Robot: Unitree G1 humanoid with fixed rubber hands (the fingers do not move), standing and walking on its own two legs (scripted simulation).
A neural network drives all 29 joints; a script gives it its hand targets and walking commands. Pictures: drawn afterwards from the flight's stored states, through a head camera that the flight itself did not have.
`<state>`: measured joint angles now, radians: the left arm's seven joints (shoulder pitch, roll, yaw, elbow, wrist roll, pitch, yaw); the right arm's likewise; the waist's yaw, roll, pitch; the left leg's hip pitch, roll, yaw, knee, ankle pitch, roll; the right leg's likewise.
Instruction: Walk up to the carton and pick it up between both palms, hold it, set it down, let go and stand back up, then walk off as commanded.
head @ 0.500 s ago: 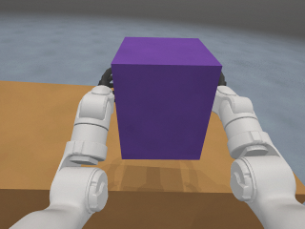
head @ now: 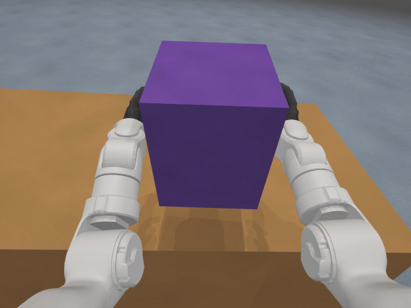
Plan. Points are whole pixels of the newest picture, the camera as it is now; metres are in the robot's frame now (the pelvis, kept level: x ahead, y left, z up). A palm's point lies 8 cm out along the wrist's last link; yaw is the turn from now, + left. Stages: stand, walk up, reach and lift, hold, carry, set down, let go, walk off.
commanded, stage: set down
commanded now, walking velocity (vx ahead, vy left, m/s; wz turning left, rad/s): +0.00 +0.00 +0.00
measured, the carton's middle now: (211, 127) +0.41 +0.01 +0.20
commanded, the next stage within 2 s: none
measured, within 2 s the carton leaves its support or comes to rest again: neither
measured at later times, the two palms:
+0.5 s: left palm (137, 135) +0.40 +0.15 +0.18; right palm (284, 132) +0.40 -0.14 +0.21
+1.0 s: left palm (143, 142) +0.42 +0.15 +0.15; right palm (281, 137) +0.42 -0.14 +0.18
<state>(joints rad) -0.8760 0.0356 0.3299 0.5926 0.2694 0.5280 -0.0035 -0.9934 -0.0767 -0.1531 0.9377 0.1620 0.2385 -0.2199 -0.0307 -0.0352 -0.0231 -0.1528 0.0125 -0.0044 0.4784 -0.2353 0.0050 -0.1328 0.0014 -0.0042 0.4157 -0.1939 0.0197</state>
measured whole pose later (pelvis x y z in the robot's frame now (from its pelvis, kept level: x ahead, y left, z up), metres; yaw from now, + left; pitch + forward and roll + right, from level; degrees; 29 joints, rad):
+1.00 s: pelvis +0.02 +0.00 +0.00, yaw +0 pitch -5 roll -1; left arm -0.82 0.04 0.28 0.77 0.20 0.33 0.04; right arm -0.90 -0.05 -0.18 0.91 0.04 0.18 -0.21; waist -0.03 -0.04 0.01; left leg -0.13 0.01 0.00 0.48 -0.26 0.00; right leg -0.10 0.00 0.00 0.40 -0.21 0.02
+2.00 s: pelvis +0.03 +0.00 +0.00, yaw +0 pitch -3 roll -1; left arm -0.81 0.04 0.34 0.96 0.20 0.15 0.01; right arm -0.81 0.05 -0.38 0.91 -0.16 0.08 -0.17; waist -0.03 -0.04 0.02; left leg -0.13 0.01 0.00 0.47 -0.28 0.00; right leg -0.10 0.00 0.00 0.40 -0.23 0.02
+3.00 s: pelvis +0.04 +0.00 +0.00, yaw +0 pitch -1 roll -1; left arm -0.75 0.04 0.35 1.02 0.24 -0.01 -0.01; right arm -0.73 0.10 -0.45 0.91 -0.27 -0.10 -0.14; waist -0.03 -0.04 0.04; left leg -0.17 0.01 0.00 0.47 -0.29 0.00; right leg -0.14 0.00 0.00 0.40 -0.23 0.02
